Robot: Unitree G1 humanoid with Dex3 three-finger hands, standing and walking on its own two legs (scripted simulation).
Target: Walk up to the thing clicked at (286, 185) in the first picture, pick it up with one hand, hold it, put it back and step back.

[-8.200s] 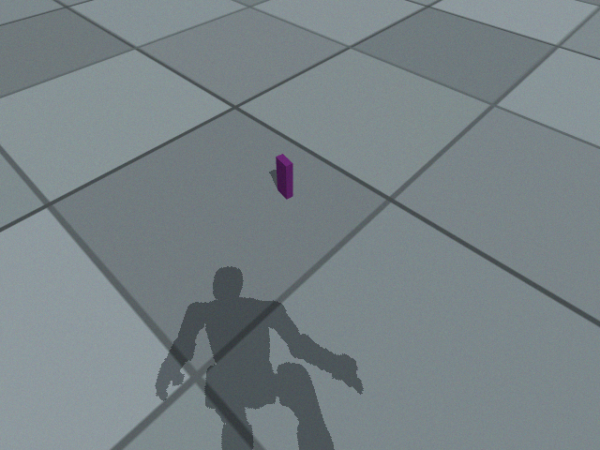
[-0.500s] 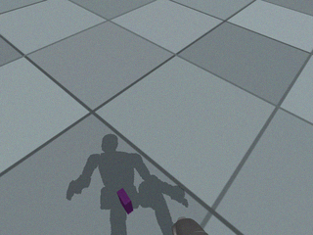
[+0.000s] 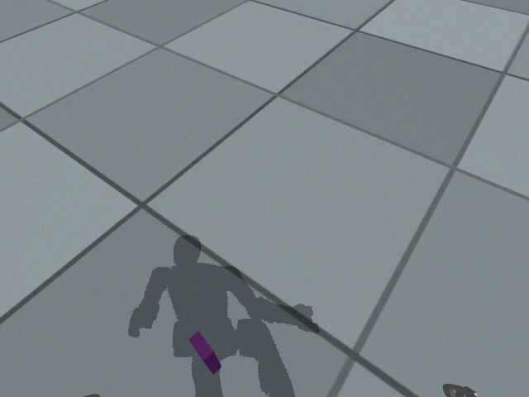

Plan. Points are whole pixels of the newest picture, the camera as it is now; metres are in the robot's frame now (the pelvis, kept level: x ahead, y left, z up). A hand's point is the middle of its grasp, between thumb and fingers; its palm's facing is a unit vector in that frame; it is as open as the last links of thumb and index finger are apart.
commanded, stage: stand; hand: left
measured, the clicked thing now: (206, 353) +0.35 +0.20 -0.66
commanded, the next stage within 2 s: walk up in 0.74 s
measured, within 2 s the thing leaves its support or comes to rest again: neither
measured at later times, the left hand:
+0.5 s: hand out of the picture +0.09 +0.27 -0.14, palm faces -0.03 -0.94 -0.33, open 7.3 cm
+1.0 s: hand out of the picture +0.03 +0.28 -0.15, palm faces -0.01 -0.90 -0.43, open 7.3 cm
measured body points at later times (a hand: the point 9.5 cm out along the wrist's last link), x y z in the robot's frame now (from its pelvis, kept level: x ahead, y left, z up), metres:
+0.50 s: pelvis +0.01 +0.01 +0.02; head +0.02 +0.02 +0.47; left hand +0.09 +0.32 -0.12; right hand +0.09 -0.29 -0.11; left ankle +0.05 +0.14 -0.73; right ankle -0.02 -0.11 -0.73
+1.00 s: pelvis -0.05 -0.01 -0.01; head +0.02 -0.02 +0.44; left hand +0.03 +0.32 -0.12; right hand +0.07 -0.32 -0.14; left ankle +0.05 +0.14 -0.73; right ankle -0.06 -0.11 -0.73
